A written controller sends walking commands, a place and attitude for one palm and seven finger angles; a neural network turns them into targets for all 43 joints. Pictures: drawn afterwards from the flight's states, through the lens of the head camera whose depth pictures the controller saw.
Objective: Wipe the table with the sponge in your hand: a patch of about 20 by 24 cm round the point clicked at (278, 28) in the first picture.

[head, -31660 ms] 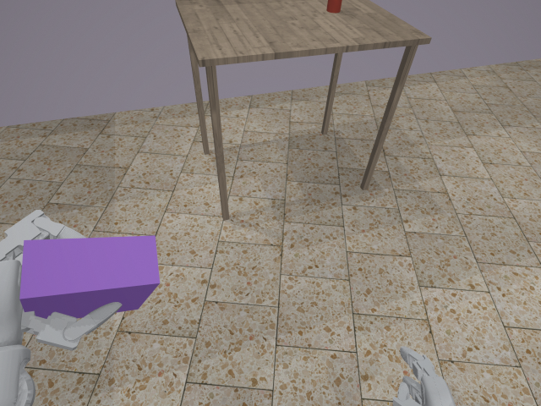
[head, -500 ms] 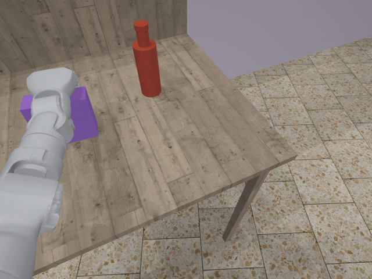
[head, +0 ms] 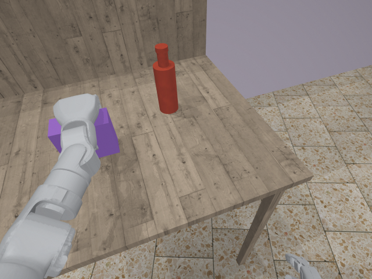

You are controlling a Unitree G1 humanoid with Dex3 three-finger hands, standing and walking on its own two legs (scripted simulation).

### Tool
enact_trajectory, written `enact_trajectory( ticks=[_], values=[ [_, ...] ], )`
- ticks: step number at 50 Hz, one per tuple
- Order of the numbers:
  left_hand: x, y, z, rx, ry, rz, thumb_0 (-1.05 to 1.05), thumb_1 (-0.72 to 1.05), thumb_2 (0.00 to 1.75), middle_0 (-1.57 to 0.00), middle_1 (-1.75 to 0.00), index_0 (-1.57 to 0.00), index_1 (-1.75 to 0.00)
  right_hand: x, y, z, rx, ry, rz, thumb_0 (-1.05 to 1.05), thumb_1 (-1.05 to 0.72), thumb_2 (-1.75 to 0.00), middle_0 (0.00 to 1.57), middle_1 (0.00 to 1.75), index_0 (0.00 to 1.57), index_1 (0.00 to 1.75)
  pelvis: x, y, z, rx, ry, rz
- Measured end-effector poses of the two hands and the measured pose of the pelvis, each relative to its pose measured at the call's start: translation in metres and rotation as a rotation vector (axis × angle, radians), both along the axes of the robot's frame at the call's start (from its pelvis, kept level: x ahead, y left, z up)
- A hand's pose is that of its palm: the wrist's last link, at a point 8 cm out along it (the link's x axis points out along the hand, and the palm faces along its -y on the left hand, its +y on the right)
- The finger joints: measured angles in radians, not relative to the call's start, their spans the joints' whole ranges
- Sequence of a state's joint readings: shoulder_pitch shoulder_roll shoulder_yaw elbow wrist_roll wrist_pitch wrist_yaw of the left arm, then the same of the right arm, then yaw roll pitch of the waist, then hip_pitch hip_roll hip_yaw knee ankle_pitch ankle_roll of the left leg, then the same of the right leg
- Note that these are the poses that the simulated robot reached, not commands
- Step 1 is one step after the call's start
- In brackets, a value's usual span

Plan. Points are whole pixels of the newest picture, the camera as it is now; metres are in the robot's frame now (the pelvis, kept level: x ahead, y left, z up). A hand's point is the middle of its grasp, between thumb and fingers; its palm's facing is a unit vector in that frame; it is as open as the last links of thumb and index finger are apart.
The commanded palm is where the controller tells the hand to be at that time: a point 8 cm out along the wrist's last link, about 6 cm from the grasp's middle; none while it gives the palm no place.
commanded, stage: wipe back along the third lane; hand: left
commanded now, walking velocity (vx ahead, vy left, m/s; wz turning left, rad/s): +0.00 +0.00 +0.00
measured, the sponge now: (90, 142) +0.40 +0.27 +0.07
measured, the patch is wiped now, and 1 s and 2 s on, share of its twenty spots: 1.00 1.00 1.00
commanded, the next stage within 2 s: slide back across to the middle lane in 1.06 s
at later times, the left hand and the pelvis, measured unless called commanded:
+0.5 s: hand (89, 148) +0.34 +0.23 +0.12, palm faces +0.09 -0.05 -0.99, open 9.7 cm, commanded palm +0.31 +0.21 +0.14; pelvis +0.01 -0.01 +0.00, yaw +0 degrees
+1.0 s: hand (93, 162) +0.31 +0.21 +0.12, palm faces +0.11 -0.07 -0.99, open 9.6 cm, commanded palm +0.26 +0.20 +0.14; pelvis -0.01 -0.02 +0.00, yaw +0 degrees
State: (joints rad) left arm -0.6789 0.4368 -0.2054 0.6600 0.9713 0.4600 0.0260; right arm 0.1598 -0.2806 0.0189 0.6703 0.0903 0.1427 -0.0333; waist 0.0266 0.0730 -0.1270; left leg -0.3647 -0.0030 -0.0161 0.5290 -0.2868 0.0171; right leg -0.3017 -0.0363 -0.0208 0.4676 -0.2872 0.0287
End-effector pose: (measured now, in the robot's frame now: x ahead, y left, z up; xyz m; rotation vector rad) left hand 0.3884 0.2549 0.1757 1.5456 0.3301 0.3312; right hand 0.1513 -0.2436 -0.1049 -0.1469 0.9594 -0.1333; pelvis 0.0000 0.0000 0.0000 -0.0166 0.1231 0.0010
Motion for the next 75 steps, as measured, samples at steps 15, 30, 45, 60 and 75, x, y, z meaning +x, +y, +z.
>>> enact_trajectory(
  ticks=[15,30,45,60,75],
  values=[
    [-0.036,-0.011,0.001,-0.039,-0.061,-0.028,0.01,-0.43,1.07,-0.68,-1.47,-0.72,-1.46,0.069,0.012,0.021,0.043,-0.147,0.106,0.01,-0.91,-0.9,0.2,0.3,0.2,0.3,0.016,-0.009,-0.001,0.002,-0.034,0.008],
    [-0.076,-0.034,0.001,-0.047,-0.091,-0.025,0.02,-0.43,1.07,-0.68,-1.47,-0.72,-1.45,0.062,0.022,0.016,0.086,-0.16,0.141,0.01,-0.91,-0.9,0.2,0.3,0.2,0.3,0.001,-0.014,-0.003,0.011,-0.064,0.006],
    [-0.095,-0.045,0.0,-0.051,-0.099,-0.044,0.02,-0.43,1.07,-0.68,-1.47,-0.72,-1.45,0.039,0.0,0.018,0.066,-0.183,0.094,0.01,-0.91,-0.9,0.2,0.3,0.2,0.3,-0.009,-0.021,-0.004,0.015,-0.092,-0.006],
    [-0.124,-0.054,-0.001,-0.082,-0.134,-0.043,0.02,-0.42,1.06,-0.66,-1.48,-0.72,-1.44,0.057,0.005,0.028,0.092,-0.25,0.123,0.01,-0.91,-0.9,0.2,0.3,0.2,0.3,-0.011,-0.026,-0.004,0.02,-0.111,-0.015],
    [-0.144,-0.033,0.007,-0.123,-0.14,-0.022,0.01,-0.44,1.06,-0.7,-1.44,-0.75,-1.4,0.06,-0.001,0.034,0.052,-0.268,0.128,0.01,-0.91,-0.9,0.2,0.3,0.21,0.3,-0.012,-0.033,-0.005,0.022,-0.13,-0.025]
  ],
)
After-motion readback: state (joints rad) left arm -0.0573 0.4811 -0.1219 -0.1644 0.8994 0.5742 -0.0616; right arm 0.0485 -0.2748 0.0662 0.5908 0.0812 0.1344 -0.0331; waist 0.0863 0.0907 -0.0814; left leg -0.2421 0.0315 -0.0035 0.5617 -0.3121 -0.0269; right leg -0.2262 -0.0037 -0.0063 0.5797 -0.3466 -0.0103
